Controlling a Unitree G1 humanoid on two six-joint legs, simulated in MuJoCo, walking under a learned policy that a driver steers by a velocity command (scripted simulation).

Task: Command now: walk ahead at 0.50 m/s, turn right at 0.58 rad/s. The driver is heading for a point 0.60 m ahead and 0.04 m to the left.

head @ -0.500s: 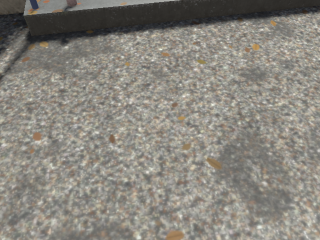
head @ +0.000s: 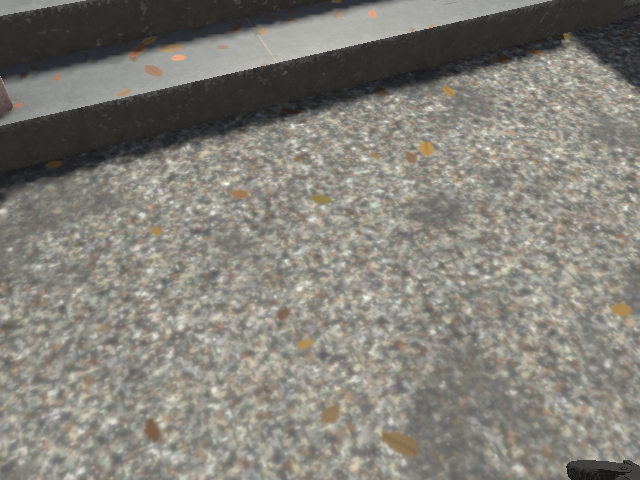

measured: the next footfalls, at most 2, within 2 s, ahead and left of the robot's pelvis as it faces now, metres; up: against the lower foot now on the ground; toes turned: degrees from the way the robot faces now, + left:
right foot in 0.42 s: +0.33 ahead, -0.16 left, +0.00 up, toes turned -7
left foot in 0.88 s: +0.29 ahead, +0.09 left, +0.00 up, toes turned +10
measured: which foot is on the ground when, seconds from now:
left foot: down 0.00-0.42, up 0.44-0.86, down 0.88-1.00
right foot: up 0.00-0.40, down 0.42-0.88, up 0.90-1.00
